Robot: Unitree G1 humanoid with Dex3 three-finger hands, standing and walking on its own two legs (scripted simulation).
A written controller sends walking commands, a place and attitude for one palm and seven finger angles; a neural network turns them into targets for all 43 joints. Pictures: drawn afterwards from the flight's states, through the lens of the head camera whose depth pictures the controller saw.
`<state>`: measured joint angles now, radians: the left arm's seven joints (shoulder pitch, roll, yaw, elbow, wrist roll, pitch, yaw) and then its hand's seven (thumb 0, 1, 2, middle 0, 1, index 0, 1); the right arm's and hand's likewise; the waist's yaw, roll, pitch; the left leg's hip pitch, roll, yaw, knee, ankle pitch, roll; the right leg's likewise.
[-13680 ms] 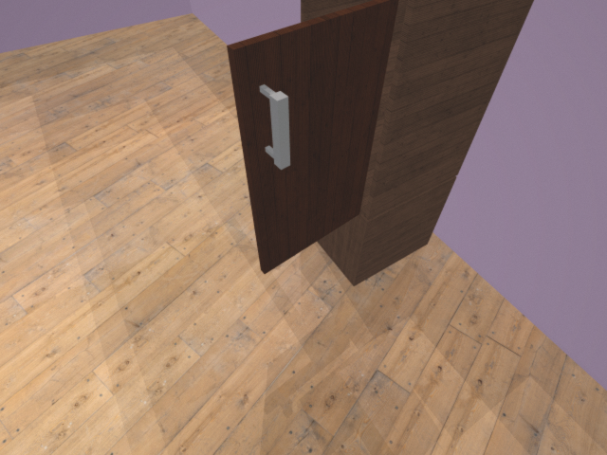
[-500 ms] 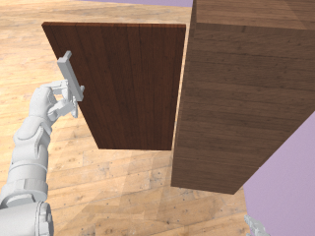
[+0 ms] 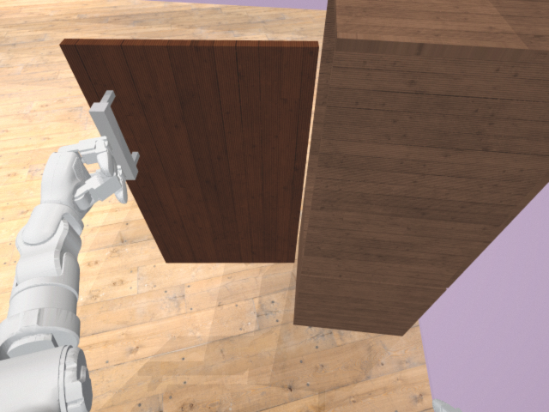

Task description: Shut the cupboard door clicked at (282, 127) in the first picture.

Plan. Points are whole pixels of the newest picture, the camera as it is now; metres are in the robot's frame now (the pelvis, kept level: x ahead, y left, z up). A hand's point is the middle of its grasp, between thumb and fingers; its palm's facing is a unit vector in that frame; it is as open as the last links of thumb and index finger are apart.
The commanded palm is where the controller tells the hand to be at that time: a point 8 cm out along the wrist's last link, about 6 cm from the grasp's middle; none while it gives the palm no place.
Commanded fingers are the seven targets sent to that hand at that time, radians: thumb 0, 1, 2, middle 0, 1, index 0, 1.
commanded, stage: push the door shut along its arc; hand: left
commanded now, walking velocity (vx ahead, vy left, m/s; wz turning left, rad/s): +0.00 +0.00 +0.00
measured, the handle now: (119, 136) +0.50 +0.26 +0.12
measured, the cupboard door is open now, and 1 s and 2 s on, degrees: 96 85 74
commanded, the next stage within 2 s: none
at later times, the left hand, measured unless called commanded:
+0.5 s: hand (132, 156) +0.44 +0.22 +0.14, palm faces -0.05 -1.00 -0.01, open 3.1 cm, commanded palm +0.44 +0.27 +0.13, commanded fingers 0.00 0.90 0.90 -1.30 -1.50 -1.30 -1.50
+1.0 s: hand (143, 136) +0.49 +0.22 +0.14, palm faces -0.15 -0.99 -0.01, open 3.1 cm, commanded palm +0.50 +0.24 +0.13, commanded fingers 0.00 0.90 0.90 -1.30 -1.50 -1.30 -1.50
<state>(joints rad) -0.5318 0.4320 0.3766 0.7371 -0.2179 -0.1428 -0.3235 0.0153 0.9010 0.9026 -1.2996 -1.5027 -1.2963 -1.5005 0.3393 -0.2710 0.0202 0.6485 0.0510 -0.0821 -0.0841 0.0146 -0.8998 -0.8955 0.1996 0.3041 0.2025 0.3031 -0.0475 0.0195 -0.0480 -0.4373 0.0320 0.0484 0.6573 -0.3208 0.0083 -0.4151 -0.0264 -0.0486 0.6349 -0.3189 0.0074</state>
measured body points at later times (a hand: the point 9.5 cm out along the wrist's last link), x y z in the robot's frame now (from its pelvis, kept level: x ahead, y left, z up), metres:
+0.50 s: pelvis -0.01 +0.00 -0.01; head +0.05 +0.00 +0.44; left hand +0.44 +0.27 +0.14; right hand +0.05 -0.28 -0.12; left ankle +0.01 +0.11 -0.72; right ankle +0.00 -0.13 -0.72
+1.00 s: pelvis -0.02 +0.00 -0.02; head +0.08 +0.02 +0.42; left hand +0.49 +0.27 +0.14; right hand -0.02 -0.28 -0.13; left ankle +0.01 +0.11 -0.72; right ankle +0.00 -0.13 -0.72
